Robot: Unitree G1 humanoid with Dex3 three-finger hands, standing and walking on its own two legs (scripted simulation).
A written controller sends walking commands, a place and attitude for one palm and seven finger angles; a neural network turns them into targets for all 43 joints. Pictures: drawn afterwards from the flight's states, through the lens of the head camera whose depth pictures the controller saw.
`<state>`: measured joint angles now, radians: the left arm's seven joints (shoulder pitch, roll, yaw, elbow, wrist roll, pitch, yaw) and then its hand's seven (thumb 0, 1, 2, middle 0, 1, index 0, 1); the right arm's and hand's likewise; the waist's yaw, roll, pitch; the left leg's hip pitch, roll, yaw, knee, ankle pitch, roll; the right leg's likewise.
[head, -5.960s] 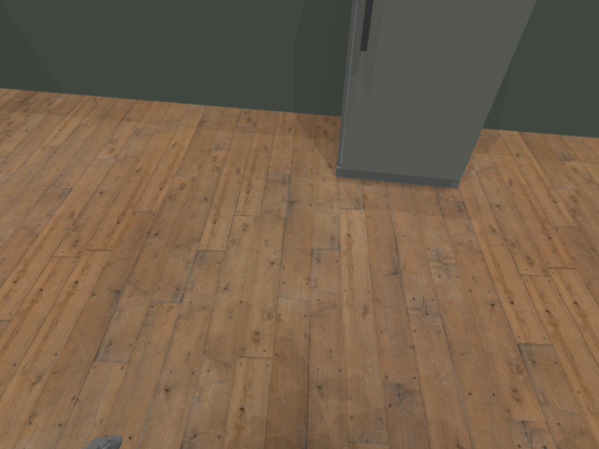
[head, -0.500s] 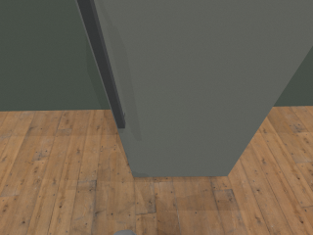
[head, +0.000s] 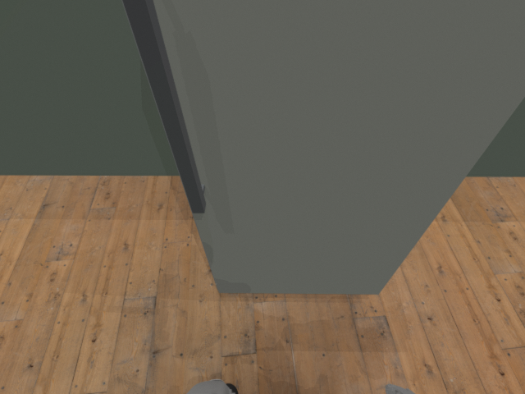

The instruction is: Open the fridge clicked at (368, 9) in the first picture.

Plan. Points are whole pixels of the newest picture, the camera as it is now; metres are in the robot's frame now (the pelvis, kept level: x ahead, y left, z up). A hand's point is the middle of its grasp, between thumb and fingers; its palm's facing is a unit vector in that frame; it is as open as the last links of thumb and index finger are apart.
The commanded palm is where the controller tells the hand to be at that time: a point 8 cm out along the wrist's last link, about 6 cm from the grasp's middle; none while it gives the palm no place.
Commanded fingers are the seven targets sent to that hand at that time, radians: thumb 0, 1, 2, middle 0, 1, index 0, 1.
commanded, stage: come to a stop and stand still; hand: left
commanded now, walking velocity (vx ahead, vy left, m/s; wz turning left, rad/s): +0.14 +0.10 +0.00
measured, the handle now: (176, 111) +0.48 +0.17 +0.17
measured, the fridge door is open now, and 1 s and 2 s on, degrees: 0 0 0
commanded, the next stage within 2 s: look again from close up in 0.98 s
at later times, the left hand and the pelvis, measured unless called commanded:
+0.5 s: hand out of the picture -0.03 +0.19 -0.17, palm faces +0.09 -0.98 -0.20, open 7.4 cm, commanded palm none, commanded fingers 0.00 0.90 0.90 -0.20 -0.30 -0.20 -0.30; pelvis -0.03 +0.01 +0.01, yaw +1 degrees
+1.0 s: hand out of the picture -0.04 +0.19 -0.16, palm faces +0.03 -0.98 -0.20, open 7.4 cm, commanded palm none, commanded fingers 0.00 0.90 0.90 -0.20 -0.30 -0.20 -0.30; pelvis -0.03 +0.02 +0.01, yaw +1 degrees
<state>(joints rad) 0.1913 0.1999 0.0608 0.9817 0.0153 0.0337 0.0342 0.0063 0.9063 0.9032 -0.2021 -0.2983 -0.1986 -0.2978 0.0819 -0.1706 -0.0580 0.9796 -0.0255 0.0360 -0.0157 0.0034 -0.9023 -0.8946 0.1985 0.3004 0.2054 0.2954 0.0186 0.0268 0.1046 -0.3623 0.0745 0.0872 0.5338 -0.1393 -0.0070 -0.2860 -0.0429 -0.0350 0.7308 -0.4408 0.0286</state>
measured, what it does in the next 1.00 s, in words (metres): steps on the spot: right foot, then left foot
